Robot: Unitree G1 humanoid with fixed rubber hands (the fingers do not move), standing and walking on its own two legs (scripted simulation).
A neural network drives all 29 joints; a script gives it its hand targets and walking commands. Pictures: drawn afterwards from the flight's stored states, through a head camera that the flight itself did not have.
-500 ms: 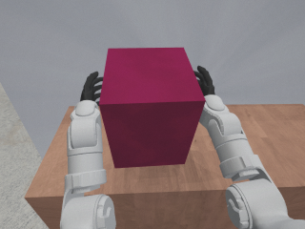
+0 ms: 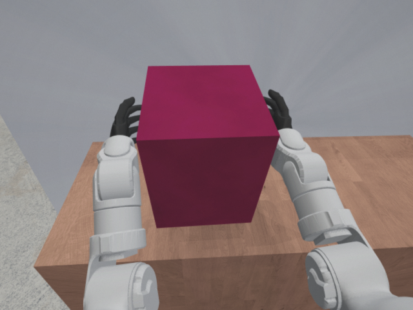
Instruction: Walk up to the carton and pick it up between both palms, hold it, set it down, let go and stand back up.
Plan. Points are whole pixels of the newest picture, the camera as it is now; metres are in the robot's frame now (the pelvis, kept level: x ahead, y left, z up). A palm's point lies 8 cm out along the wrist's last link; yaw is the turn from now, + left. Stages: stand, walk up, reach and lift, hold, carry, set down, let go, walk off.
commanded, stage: hold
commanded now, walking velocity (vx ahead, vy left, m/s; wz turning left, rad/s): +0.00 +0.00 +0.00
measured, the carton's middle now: (202, 148) +0.38 +0.01 +0.16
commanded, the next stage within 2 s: none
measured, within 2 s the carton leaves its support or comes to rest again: neither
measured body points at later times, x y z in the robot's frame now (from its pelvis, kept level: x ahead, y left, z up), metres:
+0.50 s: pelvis +0.01 +0.00 +0.00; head -0.05 +0.03 +0.44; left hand +0.37 +0.16 +0.20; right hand +0.38 -0.14 +0.21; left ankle +0.05 +0.14 -0.75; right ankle +0.01 -0.13 -0.75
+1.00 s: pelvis +0.00 +0.00 +0.00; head -0.06 +0.03 +0.44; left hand +0.37 +0.16 +0.21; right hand +0.38 -0.13 +0.22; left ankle +0.05 +0.14 -0.75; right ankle +0.01 -0.13 -0.75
